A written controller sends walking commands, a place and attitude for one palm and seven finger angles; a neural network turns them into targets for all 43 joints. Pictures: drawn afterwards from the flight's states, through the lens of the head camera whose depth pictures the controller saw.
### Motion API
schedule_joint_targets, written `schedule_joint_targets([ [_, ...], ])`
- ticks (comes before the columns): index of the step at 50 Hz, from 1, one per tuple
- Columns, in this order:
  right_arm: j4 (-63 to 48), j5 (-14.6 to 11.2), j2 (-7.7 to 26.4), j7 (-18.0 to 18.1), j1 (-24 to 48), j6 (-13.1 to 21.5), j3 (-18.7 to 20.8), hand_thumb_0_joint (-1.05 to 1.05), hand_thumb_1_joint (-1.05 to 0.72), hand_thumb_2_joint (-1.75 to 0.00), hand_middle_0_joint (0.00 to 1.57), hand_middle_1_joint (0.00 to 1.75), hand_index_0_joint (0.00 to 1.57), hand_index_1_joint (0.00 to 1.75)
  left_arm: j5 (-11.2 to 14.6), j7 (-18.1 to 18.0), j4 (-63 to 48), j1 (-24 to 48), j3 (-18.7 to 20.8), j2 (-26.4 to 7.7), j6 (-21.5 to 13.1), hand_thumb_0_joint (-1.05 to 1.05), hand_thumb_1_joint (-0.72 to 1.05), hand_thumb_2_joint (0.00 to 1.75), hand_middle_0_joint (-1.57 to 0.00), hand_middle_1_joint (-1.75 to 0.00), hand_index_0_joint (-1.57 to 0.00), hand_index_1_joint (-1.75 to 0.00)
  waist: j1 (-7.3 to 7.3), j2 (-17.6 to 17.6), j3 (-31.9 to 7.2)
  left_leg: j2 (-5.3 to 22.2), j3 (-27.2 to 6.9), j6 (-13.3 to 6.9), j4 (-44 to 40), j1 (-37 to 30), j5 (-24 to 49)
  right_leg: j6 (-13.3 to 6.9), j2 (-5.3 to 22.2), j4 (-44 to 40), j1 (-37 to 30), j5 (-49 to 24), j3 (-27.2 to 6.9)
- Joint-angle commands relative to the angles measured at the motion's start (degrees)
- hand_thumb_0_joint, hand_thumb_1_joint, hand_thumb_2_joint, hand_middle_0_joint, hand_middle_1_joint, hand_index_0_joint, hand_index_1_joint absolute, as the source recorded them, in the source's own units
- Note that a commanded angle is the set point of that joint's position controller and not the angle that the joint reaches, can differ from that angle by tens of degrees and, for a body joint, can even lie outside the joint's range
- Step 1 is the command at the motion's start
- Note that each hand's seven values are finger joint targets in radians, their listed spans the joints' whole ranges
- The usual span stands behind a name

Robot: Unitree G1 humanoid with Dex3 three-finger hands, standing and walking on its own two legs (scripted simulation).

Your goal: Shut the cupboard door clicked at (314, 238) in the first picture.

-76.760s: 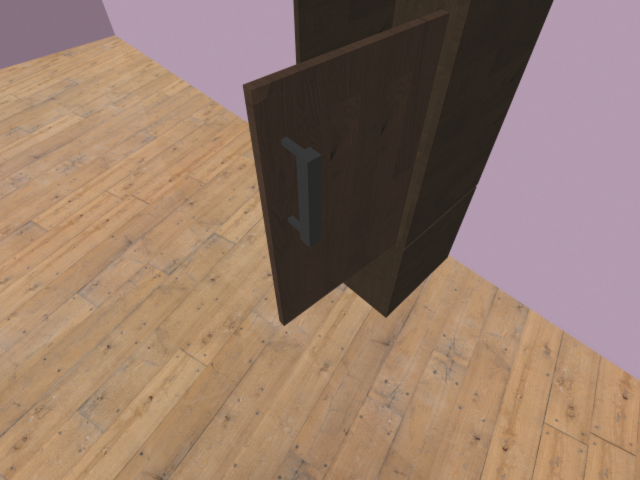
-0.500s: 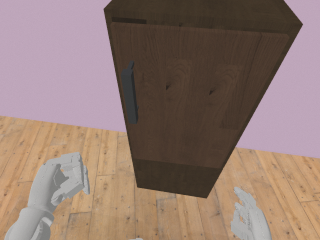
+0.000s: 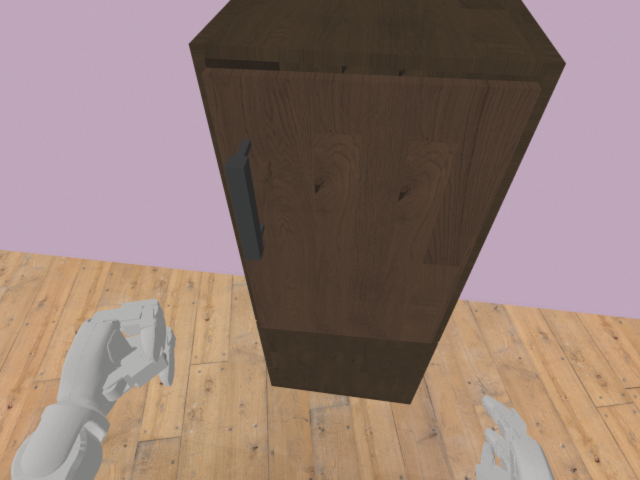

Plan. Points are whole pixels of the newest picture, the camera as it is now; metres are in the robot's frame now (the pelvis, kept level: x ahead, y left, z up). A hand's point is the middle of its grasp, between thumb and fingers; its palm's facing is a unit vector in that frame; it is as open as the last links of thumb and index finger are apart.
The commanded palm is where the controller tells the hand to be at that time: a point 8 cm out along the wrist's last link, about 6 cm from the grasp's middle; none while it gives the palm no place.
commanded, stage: raise the hand and make a fist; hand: left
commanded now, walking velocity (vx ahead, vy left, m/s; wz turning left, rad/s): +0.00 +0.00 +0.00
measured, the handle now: (250, 202) +0.46 +0.14 +0.10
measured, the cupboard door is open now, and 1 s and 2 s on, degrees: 2 2 2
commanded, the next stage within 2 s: bring the fist close to the handle in 0.10 s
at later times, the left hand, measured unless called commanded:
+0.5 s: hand (202, 328) +0.26 +0.15 +0.10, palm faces -0.06 -1.00 -0.04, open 3.1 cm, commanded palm +0.24 +0.21 +0.11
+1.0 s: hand (244, 276) +0.33 +0.12 +0.10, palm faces -0.05 -1.00 -0.03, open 3.1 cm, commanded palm +0.31 +0.17 +0.11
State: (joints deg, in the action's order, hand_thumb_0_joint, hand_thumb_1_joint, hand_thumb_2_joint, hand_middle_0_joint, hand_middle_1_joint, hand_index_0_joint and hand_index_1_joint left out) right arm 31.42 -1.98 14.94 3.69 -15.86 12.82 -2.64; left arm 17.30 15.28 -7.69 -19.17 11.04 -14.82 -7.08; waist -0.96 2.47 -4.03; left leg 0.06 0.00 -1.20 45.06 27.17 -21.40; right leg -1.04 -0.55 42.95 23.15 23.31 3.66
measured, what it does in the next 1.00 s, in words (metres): stands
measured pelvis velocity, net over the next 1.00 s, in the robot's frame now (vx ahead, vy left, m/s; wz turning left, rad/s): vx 0.00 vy -0.01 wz -0.01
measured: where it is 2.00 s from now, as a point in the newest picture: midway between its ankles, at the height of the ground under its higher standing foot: outside the picture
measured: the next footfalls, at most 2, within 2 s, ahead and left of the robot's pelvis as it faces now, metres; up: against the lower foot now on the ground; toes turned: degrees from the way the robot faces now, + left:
none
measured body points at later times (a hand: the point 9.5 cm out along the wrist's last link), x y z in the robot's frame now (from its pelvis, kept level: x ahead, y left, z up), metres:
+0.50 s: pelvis -0.01 -0.01 +0.00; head +0.00 -0.02 +0.45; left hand +0.25 +0.21 +0.11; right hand +0.17 -0.24 -0.08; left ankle +0.02 +0.10 -0.71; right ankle -0.01 -0.11 -0.71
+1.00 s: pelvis +0.00 -0.01 +0.00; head +0.02 -0.03 +0.45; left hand +0.33 +0.18 +0.11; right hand +0.16 -0.25 -0.09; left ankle +0.02 +0.10 -0.71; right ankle -0.01 -0.11 -0.71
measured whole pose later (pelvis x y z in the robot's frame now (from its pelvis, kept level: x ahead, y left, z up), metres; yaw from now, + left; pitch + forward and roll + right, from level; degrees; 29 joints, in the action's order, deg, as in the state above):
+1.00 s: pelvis +0.00 -0.01 +0.00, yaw -1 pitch +4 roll +0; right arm 34.5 -1.8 14.1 2.5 -13.7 8.2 -2.2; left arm 10.7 6.1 12.3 6.6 4.2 -10.5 -6.7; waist 0.3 2.3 -3.1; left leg 0.0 1.0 -0.5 41.6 25.7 -19.9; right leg -1.7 -0.5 42.0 23.2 22.8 2.6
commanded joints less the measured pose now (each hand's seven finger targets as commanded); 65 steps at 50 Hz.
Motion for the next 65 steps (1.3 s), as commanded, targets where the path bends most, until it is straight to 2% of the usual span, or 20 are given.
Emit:
schedule_joint_targets([
  [1, -9.36, -0.36, 6.09, 0.18, 5.19, 3.9, 2.66, 0.0, -0.9, -0.9, 0.2, 0.3, 0.2, 0.3, 1.45, -0.23, -13.39, 7.26, 4.81, -8.06, -5.67, 0.0, 0.9, 0.9, -1.3, -1.5, -1.3, -1.5, 0.04, 0.41, -7.41, -0.4, -1.73, -0.06, -6.39, -6.02, 11.48, 0.26, -0.23, -6.42, -0.47, -13.71, -1.53],
  [10, -9.43, -0.46, 6.15, 0.37, 5.67, 3.52, 2.7, 0.0, -0.9, -0.9, 0.2, 0.3, 0.2, 0.3, 1.53, 0.2, -12.28, 7.53, 4.46, -7.99, -5.18, 0.0, 0.9, 0.9, -1.3, -1.5, -1.3, -1.5, 0.22, -1.23, -6.26, -0.42, -1.54, -0.21, -6.49, -5.23, 9.7, 0.6, 0.09, -7.61, -0.34, -11.57, -2.33],
  [12, -8.82, -0.4, 6.43, 0.65, 5.64, 3.53, 2.67, 0.0, -0.9, -0.9, 0.2, 0.3, 0.2, 0.3, 1.29, -0.07, -11.53, 10.78, 3.9, -8.31, -5.35, 0.0, 0.9, 0.9, -1.3, -1.5, -1.3, -1.5, 1.05, -2.45, -4.97, -0.32, -1.7, -0.43, -6.0, -4.73, 9.02, 0.77, 0.09, -8.08, 0.47, -10.51, -2.98],
  [15, -8.14, -0.51, 6.24, 0.88, 6.03, 3.71, 2.45, 0.0, -0.9, -0.9, 0.2, 0.3, 0.2, 0.3, 0.56, -0.6, -10.55, 17.89, 0.61, -5.93, -5.64, 0.0, 0.9, 0.9, -1.3, -1.5, -1.3, -1.5, 1.9, -0.4, -4.2, -0.41, -2.16, -0.35, -6.72, -5.58, 6.05, 0.58, 0.06, -8.34, 2.62, -6.52, -2.5],
  [19, -8.02, -0.5, 6.08, 0.75, 5.89, 3.83, 2.47, 0.0, -0.9, -0.9, 0.2, 0.3, 0.2, 0.3, -0.92, -1.82, -8.48, 19.09, -1.1, -5.13, -4.82, 0.0, 0.9, 0.9, -1.3, -1.5, -1.3, -1.5, 1.32, -1.17, -6.61, -0.37, -2.19, -0.45, -7.2, -6.46, 6.86, 0.55, 0.27, -8.13, 1.42, -7.76, -2.44],
  [22, -7.25, -0.33, 6.29, 0.74, 5.83, 3.08, 2.56, 0.0, -0.9, -0.9, 0.2, 0.3, 0.2, 0.3, -2.09, -3.3, -5.26, 21.46, 1.48, -8.07, -3.82, 0.0, 0.9, 0.9, -1.3, -1.5, -1.3, -1.5, 0.95, -2.91, -7.09, -0.32, -1.88, -0.47, -7.34, -6.04, 7.75, 0.6, 0.41, -8.34, 0.32, -8.49, -2.76],
  [25, -7.8, -0.33, 5.66, 0.24, 6.53, 2.51, 2.31, 0.0, -0.9, -0.9, 0.2, 0.3, 0.2, 0.3, -1.88, -4.32, -4.23, 21.85, 1.52, -6.67, -3.14, 0.0, 0.9, 0.9, -1.3, -1.5, -1.3, -1.5, 0.08, -1.43, -7.85, -0.48, -1.34, -0.2, -7.97, -6.81, 8.89, 0.4, 0.48, -8.17, -0.73, -10.63, -2.53],
  [27, -7.76, -0.1, 5.81, 0.01, 6.5, 1.96, 2.36, 0.0, -0.9, -0.9, 0.2, 0.3, 0.2, 0.3, -2.13, -4.9, -3.0, 22.17, 1.96, -7.01, -3.15, 0.0, 0.9, 0.9, -1.3, -1.5, -1.3, -1.5, -0.07, -4.04, -8.71, -0.44, -0.98, -0.35, -7.73, -6.34, 10.56, 0.62, 0.61, -8.21, -2.29, -12.68, -3.01],
  [31, -7.59, -0.36, 5.56, -0.37, 6.65, 1.32, 2.41, 0.0, -0.9, -0.9, 0.2, 0.3, 0.2, 0.3, -2.73, -5.29, -1.96, 26.84, -0.06, -5.12, -3.56, 0.0, 0.9, 0.9, -1.3, -1.5, -1.3, -1.5, 0.61, -1.34, -7.49, -0.53, -0.6, -0.15, -8.09, -7.44, 11.11, 0.42, 0.33, -7.9, -1.11, -14.38, -2.45],
  [35, -7.36, -0.39, 5.6, -0.55, 6.24, 1.38, 2.66, 0.0, -0.9, -0.9, 0.2, 0.3, 0.2, 0.3, -3.45, -5.6, -2.09, 30.32, -3.6, -2.54, -4.08, 0.0, 0.9, 0.9, -1.3, -1.5, -1.3, -1.5, 1.49, -1.72, -9.07, -0.41, -0.9, -0.22, -8.09, -9.25, 11.94, 0.4, 0.17, -7.4, -0.54, -15.48, -1.87],
  [37, -7.06, -0.2, 5.93, -0.6, 5.76, 1.22, 2.84, 0.0, -0.9, -0.9, 0.2, 0.3, 0.2, 0.3, -3.78, -6.19, -0.46, 29.87, -3.36, -2.89, -3.84, 0.0, 0.9, 0.9, -1.3, -1.5, -1.3, -1.5, 1.29, -4.14, -9.56, -0.37, -0.92, -0.43, -7.8, -8.92, 12.39, 0.57, 0.21, -7.53, -1.07, -16.14, -2.08],
  [40, -6.33, -0.26, 5.76, -0.68, 6.06, 0.49, 2.76, 0.0, -0.9, -0.9, 0.2, 0.3, 0.2, 0.3, -4.63, -7.41, 1.47, 35.61, -3.69, -2.82, -3.59, 0.0, 0.9, 0.9, -1.3, -1.5, -1.3, -1.5, 1.74, -2.4, -8.8, -0.43, -0.86, -0.26, -8.21, -9.04, 11.0, 0.44, 0.29, -7.76, 0.06, -14.59, -2.18],
  [42, -5.71, -0.04, 6.07, -0.55, 5.89, -0.3, 2.86, 0.0, -0.9, -0.9, 0.2, 0.3, 0.2, 0.3, -5.27, -8.58, 3.33, 37.69, -1.38, -5.5, -3.59, 0.0, 0.9, 0.9, -1.3, -1.5, -1.3, -1.5, 1.55, -4.31, -9.86, -0.46, -0.73, -0.35, -8.05, -8.6, 11.51, 0.44, 0.43, -7.87, -1.19, -14.87, -2.63],
  [49, -5.27, -0.19, 5.41, -1.05, 5.83, -1.69, 2.99, 0.0, -0.9, -0.9, 0.2, 0.3, 0.2, 0.3, -5.91, -9.55, 7.88, 44.78, -5.44, -0.68, -4.23, 0.0, 0.9, 0.9, -1.3, -1.5, -1.3, -1.5, 2.13, -1.93, -12.07, -0.28, -0.48, -0.09, -7.97, -11.11, 14.7, 0.22, 0.2, -6.94, -1.01, -19.29, -1.95],
  [54, -5.05, -0.07, 5.76, -1.5, 4.96, -3.15, 3.23, 0.0, -0.9, -0.9, 0.2, 0.3, 0.2, 0.3, -6.32, -10.37, 12.51, 45.97, -3.74, -1.84, -3.79, 0.0, 0.9, 0.9, -1.3, -1.5, -1.3, -1.5, 1.73, -4.97, -12.68, -0.28, -0.21, -0.09, -7.99, -10.37, 16.06, 0.39, 0.26, -6.97, -2.21, -21.86, -2.1],
  [59, -5.07, -0.01, 5.56, -1.65, 5.15, -4.43, 3.37, 0.0, -0.9, -0.9, 0.2, 0.3, 0.2, 0.3, -6.68, -11.41, 13.88, 49.23, -2.67, -2.61, -4.97, 0.0, 0.9, 0.9, -1.3, -1.5, -1.3, -1.5, 1.46, -4.43, -13.77, -0.48, 0.52, -0.24, -7.89, -10.24, 16.47, 0.45, 0.4, -7.17, -3.4, -23.37, -2.88],
  [60, -4.78, -0.05, 5.41, -1.68, 5.06, -4.62, 3.24, 0.0, -0.9, -0.9, 0.2, 0.3, 0.2, 0.3, -6.79, -11.4, 14.16, 52.06, -4.4, -1.16, -5.3, 0.0, 0.9, 0.9, -1.3, -1.5, -1.3, -1.5, 2.29, -3.65, -13.34, -0.54, 0.62, -0.27, -7.72, -10.45, 16.18, 0.49, 0.37, -7.13, -2.56, -23.2, -2.81],
  [62, -4.7, 0.13, 5.83, -1.6, 4.55, -4.98, 3.64, 0.0, -0.9, -0.9, 0.2, 0.3, 0.2, 0.3, -6.98, -11.69, 15.76, 50.62, -2.27, -3.23, -5.99, 0.0, 0.9, 0.9, -1.3, -1.5, -1.3, -1.5, 1.35, -5.25, -14.2, -0.4, 0.52, -0.29, -7.74, -10.04, 16.35, 0.46, 0.31, -7.14, -3.69, -23.03, -3.03],
  [64, -5.03, -0.13, 5.35, -1.9, 4.98, -5.17, 3.36, 0.0, -0.9, -0.9, 0.2, 0.3, 0.2, 0.3, -6.83, -11.11, 16.07, 50.41, -4.66, -0.58, -6.15, 0.0, 0.9, 0.9, -1.3, -1.5, -1.3, -1.5, 1.64, -2.83, -13.78, -0.59, 0.73, -0.21, -8.06, -10.44, 15.84, 0.35, 0.32, -7.2, -3.1, -22.9, -2.88],
  [65, -4.83, -0.18, 5.52, -1.83, 4.85, -5.29, 3.48, 0.0, -0.9, -0.9, 0.2, 0.3, 0.2, 0.3, -6.59, -11.04, 16.67, 51.11, -3.64, -1.62, -6.3, 0.0, 0.9, 0.9, -1.3, -1.5, -1.3, -1.5, 1.72, -3.43, -13.37, -0.53, 0.73, -0.25, -7.96, -10.18, 15.28, 0.41, 0.27, -7.55, -2.81, -22.52, -3.07],
])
